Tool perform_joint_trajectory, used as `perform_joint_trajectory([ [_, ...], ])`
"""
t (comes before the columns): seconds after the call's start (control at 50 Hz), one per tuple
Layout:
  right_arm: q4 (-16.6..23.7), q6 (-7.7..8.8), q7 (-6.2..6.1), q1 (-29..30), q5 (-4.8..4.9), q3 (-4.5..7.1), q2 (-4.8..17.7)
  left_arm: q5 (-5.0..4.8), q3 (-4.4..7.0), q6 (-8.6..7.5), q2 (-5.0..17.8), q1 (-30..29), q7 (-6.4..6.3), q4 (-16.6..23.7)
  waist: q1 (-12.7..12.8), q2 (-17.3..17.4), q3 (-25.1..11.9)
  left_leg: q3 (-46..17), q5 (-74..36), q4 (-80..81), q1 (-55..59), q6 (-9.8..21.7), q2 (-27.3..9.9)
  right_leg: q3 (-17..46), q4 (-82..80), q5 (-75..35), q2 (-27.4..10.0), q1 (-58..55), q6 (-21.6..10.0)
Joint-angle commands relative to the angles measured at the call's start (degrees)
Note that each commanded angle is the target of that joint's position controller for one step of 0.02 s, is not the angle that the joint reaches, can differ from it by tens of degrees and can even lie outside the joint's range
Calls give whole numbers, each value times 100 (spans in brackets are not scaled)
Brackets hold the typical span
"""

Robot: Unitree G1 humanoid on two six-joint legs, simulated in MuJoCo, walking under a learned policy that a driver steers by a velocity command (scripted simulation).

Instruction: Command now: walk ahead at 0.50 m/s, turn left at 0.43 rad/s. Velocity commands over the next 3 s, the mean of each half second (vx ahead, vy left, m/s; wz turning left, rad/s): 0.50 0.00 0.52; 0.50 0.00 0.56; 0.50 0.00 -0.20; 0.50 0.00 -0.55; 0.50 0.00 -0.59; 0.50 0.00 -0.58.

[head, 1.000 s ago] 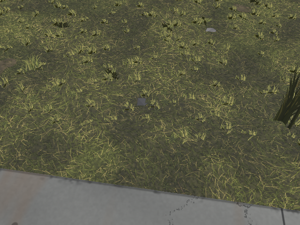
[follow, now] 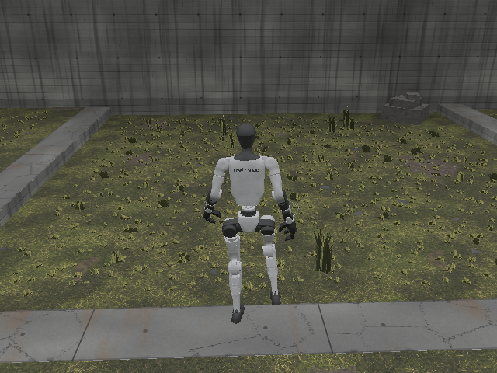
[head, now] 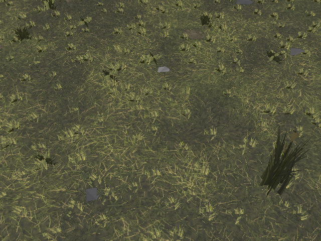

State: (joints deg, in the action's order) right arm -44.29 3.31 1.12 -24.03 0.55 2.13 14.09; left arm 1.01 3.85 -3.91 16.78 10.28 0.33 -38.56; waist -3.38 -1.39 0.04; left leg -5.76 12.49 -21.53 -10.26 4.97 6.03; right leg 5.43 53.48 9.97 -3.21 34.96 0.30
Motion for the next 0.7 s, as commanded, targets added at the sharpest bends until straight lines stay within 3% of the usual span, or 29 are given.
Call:
perform_joint_trajectory([
  [0.02, 221, 61, -211, -345, -1, 298, 979, -48, 152, -200, 463, -272, 130, 292, 54, 510, -360, -1735, -2235, 153, 896, 1133, -1586, 278, 52, -1168, -93, 869, 35],
  [0.04, 125, 81, -244, -687, 35, 285, 999, -149, 215, -226, 634, -653, 158, 403, -59, 564, -222, -1875, -1564, 227, 1391, 1081, -1595, 350, -282, -1011, -93, 1570, -24],
  [0.06, 36, 76, -310, -909, 69, 284, 999, -120, 166, -284, 601, -1176, 153, 522, -209, 544, -60, -2097, -1234, 179, 1624, 1003, -1643, 370, -590, -1129, -57, 1944, -79],
  [0.08, 4, 59, -419, -865, 125, 264, 997, -59, 129, -317, 546, -1466, 155, 630, -164, 503, 285, -1797, -792, 266, 951, 941, -1423, 332, -1387, -1662, 23, 1587, -11],
  [0.1, -16, 47, -477, -839, 91, 251, 948, 24, 77, -368, 374, -1657, 200, 621, -242, 615, 335, -1715, -549, 178, 534, 870, -1282, 259, -1678, -2269, 128, 1122, -16],
  [0.12, -22, 5, -494, -773, 71, 219, 865, 77, 31, -394, 184, -1640, 249, 593, -244, 642, 247, -1629, -326, 22, 152, 835, -1177, 206, -1779, -2792, 233, 592, -23],
  [0.14, -5, -12, -500, -695, 62, 221, 877, 71, 21, -412, 148, -1575, 305, 564, -208, 688, 249, -1612, -153, -135, -215, 811, -1130, 175, -1764, -3127, 301, 228, -56],
  [0.2, 20, -47, -471, -635, 134, 220, 811, -9, 0, -394, 138, -1738, 399, 670, -220, 787, 356, -1880, 170, -722, -455, 737, -1029, 255, -1932, -2904, 420, -43, -131],
  [0.24, -15, -153, -556, -654, 165, 247, 778, -89, -5, -381, 150, -1734, 475, 710, -193, 870, 387, -2095, 487, -1136, -349, 580, -1028, 417, -2252, -2968, 290, -261, -124],
  [0.28, 20, -249, -600, -575, 216, 272, 700, -120, -7, -371, 178, -1640, 456, 643, -203, 802, 420, -2063, 594, -1656, -234, 353, -935, 513, -2883, -3109, 127, -654, -84],
  [0.32, 31, -310, -610, -551, 213, 311, 690, -131, 76, -365, 290, -1147, 355, 391, -161, 617, 220, -2072, 434, -2675, 243, 205, -674, 659, -3692, -3558, -187, -1235, -57],
  [0.34, -21, -311, -585, -503, 224, 297, 625, -112, 152, -372, 367, -537, 286, 154, 85, 435, -38, -1813, 298, -3635, 373, 63, -364, 459, -4209, -4169, -244, -1889, 5],
  [0.36, -104, -302, -510, -563, 162, 282, 575, -139, 221, -384, 402, 407, 226, -190, 469, 196, -350, -1397, 555, -4848, -236, -135, -165, 255, -4315, -4598, -378, -3208, 74],
  [0.38, -183, -260, -391, -697, 31, 196, 276, -146, 215, -354, 435, 1652, 245, -594, 863, -204, -883, -1146, 2931, -6555, -1861, -309, 29, 699, -3280, -4250, -862, -5223, 32],
  [0.4, -378, -141, -219, -1711, 110, 72, -253, 4, 183, -371, 667, 1937, 297, -730, 522, -1704, -1362, -1226, 3851, -8269, -3847, -345, 82, 553, -1001, -6697, -1142, -6951, 306],
  [0.42, -293, -16, -172, -2169, 309, 44, 101, -105, 249, -280, 786, 1991, 284, -737, 403, -2394, -1835, -1214, 3113, -8419, -4574, -466, -292, 1409, -1179, -6370, -1562, -7099, 66],
  [0.44, -252, 61, -174, -1678, 271, 76, 346, -64, 304, -145, 757, 1969, 273, -681, 610, -1674, -1740, -881, 2707, -8579, -4932, -514, -500, 1542, -1463, -5485, -1719, -6633, -306],
  [0.46, 134, 99, -277, -1366, 402, 31, 338, -112, 530, -63, 1529, 1798, 259, -1068, 245, -1726, -1859, -375, 1831, -9118, -5092, -614, -635, 3310, -2755, -1769, -2511, -5715, -1279],
  [0.48, 177, -10, -416, -652, 408, 115, 572, -67, 312, -96, 906, 1305, 237, -872, 304, -478, -1069, -69, 1329, -9268, -5051, -599, -946, 3461, -3565, -701, -2509, -4577, -1522],
  [0.5, 414, -73, -454, 194, 314, 235, 888, -43, 132, -239, 419, 520, 165, -748, 177, -259, -196, -569, 569, -7954, -4769, -382, -1151, 2851, -3578, -1000, -2361, -3270, -1457],
  [0.52, 355, -165, -431, 322, 178, 257, 804, -90, 20, -333, 67, 240, 148, -837, 81, -74, 214, -640, 447, -7338, -4302, -342, -1320, 2014, -3550, -1445, -1834, -2498, -1050],
  [0.54, 431, -163, -382, 396, 108, 266, 597, -143, -8, -342, 60, 41, 114, -946, -69, -345, 578, -636, -30, -5819, -3724, -401, -1286, 785, -3758, -1700, -1112, -1787, -647],
  [0.56, 513, -113, -337, 636, 11, 283, 485, -11, 2, -346, 124, 62, 55, -990, 64, -598, 502, -302, -584, -4958, -3065, -471, -1161, 163, -4011, -1890, -702, -1434, -514],
  [0.58, 613, -45, -290, 859, -19, 280, 360, 72, -22, -379, 169, 190, -17, -1056, 136, -658, 508, -167, -1067, -4334, -2770, -535, -1053, -62, -4093, -2490, -635, -1333, -534],
  [0.6, 679, -17, -227, 952, -10, 244, 191, 83, -20, -370, 210, 402, -69, -1150, 177, -650, 357, -90, -1324, -3803, -2704, -532, -996, -118, -4056, -3072, -711, -1634, -546],
  [0.64, 802, -45, -110, 1192, 22, 155, -12, -36, 39, -310, 414, 653, -134, -1209, 312, -449, 157, 7, -1578, -2865, -2848, -393, -901, -182, -4066, -3682, -916, -2460, -586],
  [0.7, 1090, -133, 38, 1867, 55, 142, 4, -166, 64, -144, 506, 1044, -213, -1346, 555, -88, 280, 253, -1622, -2180, -3337, -205, -818, -439, -4055, -3669, -1057, -3468, -450],
])
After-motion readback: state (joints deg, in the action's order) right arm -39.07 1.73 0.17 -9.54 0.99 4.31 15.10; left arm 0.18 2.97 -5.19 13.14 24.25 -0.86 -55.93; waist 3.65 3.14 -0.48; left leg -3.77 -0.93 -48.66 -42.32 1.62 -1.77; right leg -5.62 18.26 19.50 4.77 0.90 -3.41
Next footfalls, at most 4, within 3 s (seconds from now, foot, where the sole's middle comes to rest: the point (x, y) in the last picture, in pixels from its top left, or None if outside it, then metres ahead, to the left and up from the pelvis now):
0.38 right None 0.39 -0.20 -0.94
0.88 left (134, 231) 0.60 0.09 -0.94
1.38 right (142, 163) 0.97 0.04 -0.94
1.88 left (94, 136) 1.16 0.32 -0.94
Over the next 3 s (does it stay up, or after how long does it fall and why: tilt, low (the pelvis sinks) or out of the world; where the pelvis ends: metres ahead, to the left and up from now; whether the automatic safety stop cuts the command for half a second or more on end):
stays up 1.62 0.13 -0.18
